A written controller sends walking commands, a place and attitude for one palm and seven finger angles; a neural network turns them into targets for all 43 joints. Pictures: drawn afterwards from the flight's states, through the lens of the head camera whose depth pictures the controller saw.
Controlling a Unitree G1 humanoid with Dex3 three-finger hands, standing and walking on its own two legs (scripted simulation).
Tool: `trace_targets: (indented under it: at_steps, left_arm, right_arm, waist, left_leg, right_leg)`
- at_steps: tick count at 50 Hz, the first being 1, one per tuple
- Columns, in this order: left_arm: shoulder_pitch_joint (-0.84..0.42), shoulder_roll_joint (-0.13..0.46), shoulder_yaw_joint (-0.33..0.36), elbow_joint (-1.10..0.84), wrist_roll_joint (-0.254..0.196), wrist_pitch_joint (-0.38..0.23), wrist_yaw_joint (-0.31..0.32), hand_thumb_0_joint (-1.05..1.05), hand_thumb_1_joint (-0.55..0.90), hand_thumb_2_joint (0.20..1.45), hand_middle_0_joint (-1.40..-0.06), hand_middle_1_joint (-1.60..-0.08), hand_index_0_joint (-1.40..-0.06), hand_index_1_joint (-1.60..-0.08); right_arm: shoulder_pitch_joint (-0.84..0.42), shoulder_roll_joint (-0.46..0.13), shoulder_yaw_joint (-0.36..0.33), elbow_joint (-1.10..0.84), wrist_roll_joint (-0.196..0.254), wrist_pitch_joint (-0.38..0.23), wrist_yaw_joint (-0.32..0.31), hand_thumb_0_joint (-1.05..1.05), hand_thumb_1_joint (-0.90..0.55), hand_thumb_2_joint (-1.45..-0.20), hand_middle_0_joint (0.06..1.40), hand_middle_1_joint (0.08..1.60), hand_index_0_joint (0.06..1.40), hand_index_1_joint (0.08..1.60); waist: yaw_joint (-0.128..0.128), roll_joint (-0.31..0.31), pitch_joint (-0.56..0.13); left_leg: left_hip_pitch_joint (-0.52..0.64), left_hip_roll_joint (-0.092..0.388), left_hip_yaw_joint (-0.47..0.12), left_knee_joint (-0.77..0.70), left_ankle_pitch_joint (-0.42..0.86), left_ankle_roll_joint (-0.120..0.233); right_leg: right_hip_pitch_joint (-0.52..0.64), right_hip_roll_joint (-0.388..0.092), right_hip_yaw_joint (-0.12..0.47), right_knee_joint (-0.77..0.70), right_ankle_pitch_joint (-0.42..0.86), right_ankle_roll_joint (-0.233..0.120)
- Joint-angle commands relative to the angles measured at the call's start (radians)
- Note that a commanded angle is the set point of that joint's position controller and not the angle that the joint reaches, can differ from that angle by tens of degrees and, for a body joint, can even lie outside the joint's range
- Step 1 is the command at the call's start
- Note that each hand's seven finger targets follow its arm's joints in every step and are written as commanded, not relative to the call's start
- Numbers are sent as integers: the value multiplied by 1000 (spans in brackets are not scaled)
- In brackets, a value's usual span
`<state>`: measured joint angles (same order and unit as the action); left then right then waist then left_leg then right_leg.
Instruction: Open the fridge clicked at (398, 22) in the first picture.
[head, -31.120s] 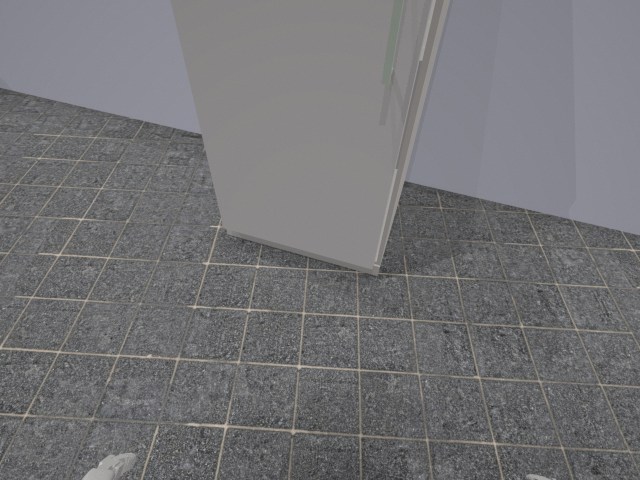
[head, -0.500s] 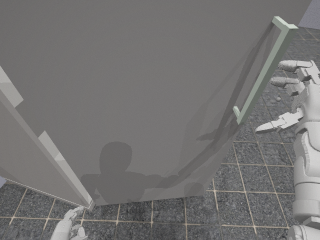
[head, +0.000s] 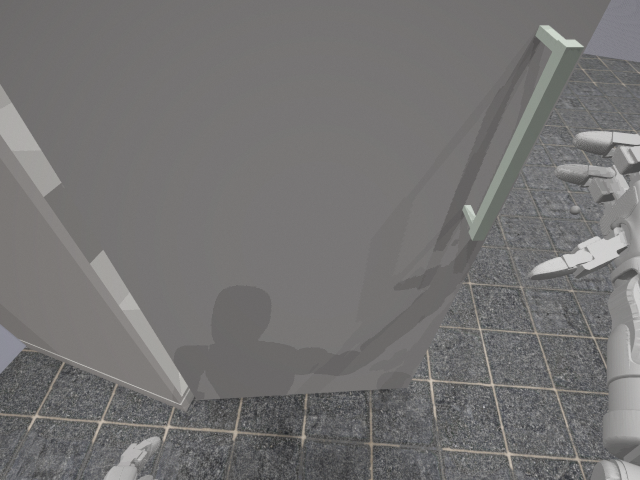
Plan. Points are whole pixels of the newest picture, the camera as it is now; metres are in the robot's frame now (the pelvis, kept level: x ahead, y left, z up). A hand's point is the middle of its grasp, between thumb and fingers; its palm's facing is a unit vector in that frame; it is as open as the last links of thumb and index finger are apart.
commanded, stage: slip the hand off the handle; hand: right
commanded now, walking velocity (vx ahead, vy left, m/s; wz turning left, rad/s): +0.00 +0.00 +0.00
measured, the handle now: (506, 150) +0.46 -0.19 +0.20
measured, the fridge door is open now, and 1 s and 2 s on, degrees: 67 67 67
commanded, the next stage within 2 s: draw the hand back to the body in 0.46 s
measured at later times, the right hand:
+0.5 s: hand (615, 283) +0.28 -0.24 +0.19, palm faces +0.20 +0.97 -0.15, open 14.7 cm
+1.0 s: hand (637, 311) +0.25 -0.25 +0.19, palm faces +0.10 +0.99 -0.02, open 14.7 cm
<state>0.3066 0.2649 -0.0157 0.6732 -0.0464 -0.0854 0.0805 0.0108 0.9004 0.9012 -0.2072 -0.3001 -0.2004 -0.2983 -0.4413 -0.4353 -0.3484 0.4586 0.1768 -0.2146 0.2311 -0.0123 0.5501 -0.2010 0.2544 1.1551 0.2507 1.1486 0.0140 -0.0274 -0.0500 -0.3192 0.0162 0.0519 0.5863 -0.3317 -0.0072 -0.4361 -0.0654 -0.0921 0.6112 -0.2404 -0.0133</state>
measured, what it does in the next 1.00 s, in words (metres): stands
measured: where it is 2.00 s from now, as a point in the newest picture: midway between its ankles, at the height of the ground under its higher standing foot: outside the picture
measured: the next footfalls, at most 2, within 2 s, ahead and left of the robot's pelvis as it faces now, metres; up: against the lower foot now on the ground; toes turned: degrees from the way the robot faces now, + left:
none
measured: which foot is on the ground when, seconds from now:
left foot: down 0.00-1.00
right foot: down 0.00-1.00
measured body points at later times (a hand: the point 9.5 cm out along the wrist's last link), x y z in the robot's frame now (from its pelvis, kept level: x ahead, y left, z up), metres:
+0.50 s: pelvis -0.01 +0.01 +0.00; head -0.02 +0.02 +0.45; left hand +0.20 +0.22 -0.07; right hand +0.26 -0.29 +0.20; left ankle -0.02 +0.13 -0.73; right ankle +0.04 -0.11 -0.73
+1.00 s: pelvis +0.01 +0.01 +0.01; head -0.03 +0.03 +0.45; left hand +0.22 +0.24 -0.05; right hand +0.24 -0.31 +0.19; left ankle -0.02 +0.13 -0.73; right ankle +0.04 -0.11 -0.73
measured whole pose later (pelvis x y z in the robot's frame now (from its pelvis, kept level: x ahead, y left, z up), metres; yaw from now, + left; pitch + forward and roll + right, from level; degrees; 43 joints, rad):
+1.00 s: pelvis +0.01 +0.01 +0.01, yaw -1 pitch -2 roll +0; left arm 0.21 0.27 -0.06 0.61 -0.09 -0.20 0.10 0.01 0.90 0.90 -0.21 -0.30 -0.20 -0.30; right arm 0.03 -0.41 -0.44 -0.05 0.39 0.23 0.38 -0.01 0.55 -0.20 0.25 1.15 0.25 1.15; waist -0.06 -0.05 -0.08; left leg -0.15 0.02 0.07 0.51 -0.33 0.00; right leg -0.27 -0.06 -0.07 0.54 -0.23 0.00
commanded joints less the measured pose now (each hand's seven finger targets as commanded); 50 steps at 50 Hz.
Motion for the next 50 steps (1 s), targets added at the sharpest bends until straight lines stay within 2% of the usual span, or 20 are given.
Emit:
trace_targets:
  at_steps: [1,4,5,11,16,19,20,22,27,29,30,31,32,36,38,40,44,46,48,50]
  left_arm:
    - [-109,129,46,-174,-2,-66,5,0,900,900,-200,-300,-200,-300]
    - [-124,126,42,-175,0,-72,6,0,900,900,-200,-300,-200,-300]
    - [-133,124,42,-180,0,-77,3,0,900,900,-200,-300,-200,-300]
    - [-174,108,31,-191,-8,-100,6,0,900,900,-200,-300,-200,-300]
    - [-194,107,23,-186,-11,-115,16,0,900,900,-200,-300,-200,-300]
    - [-201,108,18,-176,-8,-115,23,0,900,900,-200,-300,-200,-300]
    - [-213,102,15,-185,-8,-117,23,0,900,900,-200,-300,-200,-300]
    - [-219,98,12,-181,-6,-122,24,0,900,900,-200,-300,-200,-300]
    - [-227,91,5,-168,-3,-133,28,0,900,900,-200,-300,-200,-300]
    - [-218,98,3,-154,-3,-132,34,0,900,900,-200,-300,-200,-300]
    - [-245,119,-3,-158,-33,-132,47,0,900,900,-200,-300,-200,-300]
    - [-260,112,-8,-176,-44,-134,60,0,900,900,-200,-300,-200,-300]
    - [-267,116,-8,-178,-43,-133,70,0,900,900,-200,-300,-200,-300]
    - [-290,113,-18,-223,-53,-145,63,0,900,900,-200,-300,-200,-300]
    - [-291,103,-17,-245,-48,-154,50,0,900,900,-200,-300,-200,-300]
    - [-280,91,-21,-261,-42,-172,36,0,900,900,-200,-300,-200,-300]
    - [-259,107,-6,-238,-40,-183,24,0,900,900,-200,-300,-200,-300]
    - [-255,111,-4,-234,-48,-174,24,0,900,900,-200,-300,-200,-300]
    - [-259,111,-4,-240,-52,-168,27,0,900,900,-200,-300,-200,-300]
    - [-265,111,-4,-246,-48,-169,33,0,900,900,-200,-300,-200,-300]
  right_arm:
    - [-291,-268,-108,-341,31,-57,-43,0,550,-200,250,1150,250,1150]
    - [-236,-272,-120,-388,26,-50,-59,0,550,-200,250,1150,250,1150]
    - [-211,-270,-125,-412,24,-46,-60,0,550,-200,250,1150,250,1150]
    - [-129,-165,-32,-521,41,-7,-32,0,550,-200,250,1150,250,1150]
    - [-70,-140,-20,-567,65,30,-19,0,550,-200,250,1150,250,1150]
    - [-26,-189,-79,-581,71,40,-25,0,550,-200,250,1150,250,1150]
    - [-21,-163,-58,-595,72,44,-24,0,550,-200,250,1150,250,1150]
    - [-10,-178,-80,-602,75,40,-27,0,550,-200,250,1150,250,1150]
    - [-48,-183,-70,-623,71,23,-21,0,550,-200,250,1150,250,1150]
    - [-46,-194,-79,-557,78,30,-9,0,550,-200,250,1150,250,1150]
    - [-5,-195,-76,-401,166,167,55,0,550,-200,250,1150,250,1150]
    - [-77,-206,-70,-482,183,226,91,0,550,-200,250,1150,250,1150]
    - [-82,-257,-113,-470,187,270,108,0,550,-200,250,1150,250,1150]
    - [-52,-295,-137,-518,196,421,169,0,550,-200,250,1150,250,1150]
    - [5,-314,-183,-628,202,402,164,0,550,-200,250,1150,250,1150]
    - [111,-280,-200,-706,225,355,153,0,550,-200,250,1150,250,1150]
    - [288,-232,-232,-653,255,335,142,0,550,-200,250,1150,250,1150]
    - [300,-198,-196,-637,247,383,143,0,550,-200,250,1150,250,1150]
    - [261,-181,-149,-673,224,428,134,0,550,-200,250,1150,250,1150]
    - [236,-194,-140,-749,205,444,118,0,514,-218,249,1129,249,1129]
  waist:
    - [-41,-34,-284]
    - [-43,-23,-248]
    - [-47,-48,-251]
    - [-33,-75,-207]
    - [-33,-31,-176]
    - [-50,-12,-165]
    - [-46,-23,-170]
    - [-50,-13,-165]
    - [-38,-72,-156]
    - [-33,-15,-121]
    - [-44,-23,-135]
    - [-45,-20,-142]
    - [-54,-16,-138]
    - [-76,-47,-197]
    - [-83,-31,-239]
    - [-91,6,-255]
    - [-97,56,-174]
    - [-84,37,-102]
    - [-74,-29,-59]
    - [-71,-57,-60]
  left_leg:
    - [-32,-53,-9,-89,176,27]
    - [-23,-53,-9,-95,176,26]
    - [-22,-52,-10,-92,183,26]
    - [-48,-54,1,-104,152,27]
    - [-50,-48,-1,-125,136,23]
    - [-25,-46,-4,-135,130,24]
    - [-29,-42,-6,-136,123,21]
    - [-22,-41,-8,-140,117,20]
    - [-29,-39,-16,-143,132,21]
    - [-30,-34,-25,-159,110,17]
    - [23,-17,-46,-189,96,16]
    - [41,-11,-48,-206,103,9]
    - [47,-9,-55,-215,91,7]
    - [98,11,-71,-193,219,8]
    - [118,6,-57,-171,297,8]
    - [137,-3,-35,-149,390,8]
    - [99,-14,-25,-157,383,-5]
    - [47,-15,-22,-168,322,-5]
    - [10,-22,-12,-180,231,2]
    - [10,-19,-14,-184,213,7]
  right_leg:
    - [294,35,81,-79,138,-22]
    - [282,31,77,-84,136,-23]
    - [284,33,73,-84,140,-22]
    - [315,29,83,-100,106,-15]
    - [315,32,88,-108,72,-17]
    - [303,34,87,-112,66,-16]
    - [304,39,83,-113,59,-17]
    - [302,41,84,-113,57,-16]
    - [318,45,77,-101,71,-16]
    - [283,43,77,-98,43,-18]
    - [267,43,81,-126,-9,-18]
    - [277,47,81,-130,0,-22]
    - [270,50,80,-129,2,-22]
    - [297,54,91,-118,101,-25]
    - [330,54,89,-110,163,-24]
    - [348,54,86,-104,221,-24]
    - [337,46,72,-106,202,-21]
    - [316,45,66,-115,162,-19]
    - [314,45,71,-132,120,-19]
    - [324,44,78,-129,118,-21]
